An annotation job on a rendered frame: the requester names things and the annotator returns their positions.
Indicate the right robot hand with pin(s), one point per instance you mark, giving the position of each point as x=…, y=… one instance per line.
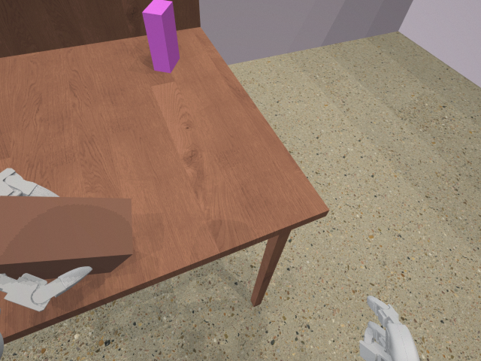
x=395, y=343

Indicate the left robot hand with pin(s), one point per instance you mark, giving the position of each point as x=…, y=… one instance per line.
x=28, y=290

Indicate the table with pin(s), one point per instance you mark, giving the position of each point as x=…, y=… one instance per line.
x=84, y=114

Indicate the sponge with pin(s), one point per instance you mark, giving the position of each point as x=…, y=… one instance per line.
x=49, y=236

